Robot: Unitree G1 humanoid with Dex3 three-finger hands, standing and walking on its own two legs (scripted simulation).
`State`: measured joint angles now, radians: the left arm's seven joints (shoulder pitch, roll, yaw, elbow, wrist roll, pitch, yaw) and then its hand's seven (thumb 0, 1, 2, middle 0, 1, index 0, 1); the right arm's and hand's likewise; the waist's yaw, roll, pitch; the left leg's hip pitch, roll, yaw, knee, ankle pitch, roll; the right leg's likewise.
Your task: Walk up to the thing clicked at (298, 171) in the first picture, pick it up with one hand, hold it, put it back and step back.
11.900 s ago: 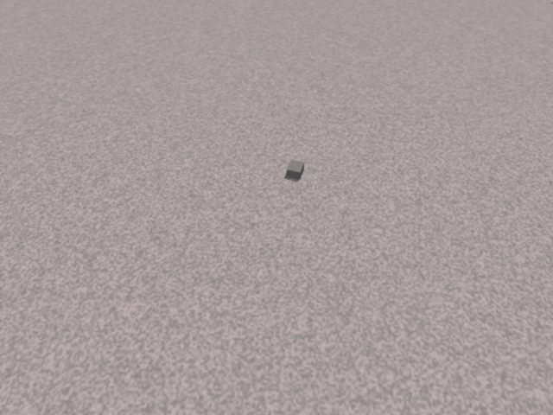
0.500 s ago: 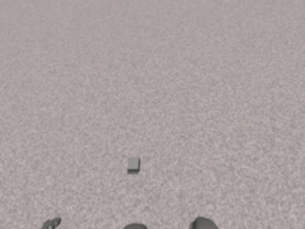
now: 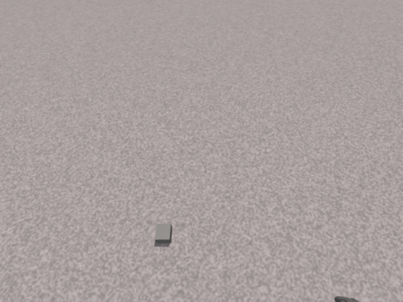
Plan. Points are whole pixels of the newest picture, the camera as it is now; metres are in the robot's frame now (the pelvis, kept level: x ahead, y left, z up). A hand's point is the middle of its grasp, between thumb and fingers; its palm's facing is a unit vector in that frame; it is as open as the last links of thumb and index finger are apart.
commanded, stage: stand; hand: left
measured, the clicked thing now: (163, 233) +0.56 +0.22 -0.75
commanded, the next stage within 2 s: none
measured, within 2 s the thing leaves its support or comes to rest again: neither
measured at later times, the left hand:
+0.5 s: hand out of the picture +0.09 +0.24 -0.14, palm faces +0.00 -0.94 -0.35, open 7.4 cm
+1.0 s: hand out of the picture +0.09 +0.23 -0.15, palm faces +0.01 -0.94 -0.34, open 7.4 cm
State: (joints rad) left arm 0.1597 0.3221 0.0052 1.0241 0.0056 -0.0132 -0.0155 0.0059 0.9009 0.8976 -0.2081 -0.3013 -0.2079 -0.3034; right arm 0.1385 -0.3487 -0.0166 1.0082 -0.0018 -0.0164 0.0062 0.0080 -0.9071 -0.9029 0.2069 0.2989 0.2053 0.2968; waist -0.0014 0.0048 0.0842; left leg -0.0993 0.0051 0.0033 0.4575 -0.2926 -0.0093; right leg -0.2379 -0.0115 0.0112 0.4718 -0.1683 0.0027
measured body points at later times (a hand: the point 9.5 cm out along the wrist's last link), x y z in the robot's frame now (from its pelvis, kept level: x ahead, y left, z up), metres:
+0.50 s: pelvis +0.00 -0.02 +0.01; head +0.01 -0.03 +0.46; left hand +0.09 +0.28 -0.12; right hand +0.07 -0.32 -0.13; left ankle -0.02 +0.13 -0.74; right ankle +0.06 -0.12 -0.74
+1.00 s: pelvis +0.01 -0.02 +0.01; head +0.03 -0.03 +0.46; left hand +0.09 +0.28 -0.12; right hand +0.09 -0.32 -0.13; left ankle -0.02 +0.13 -0.74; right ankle +0.06 -0.12 -0.74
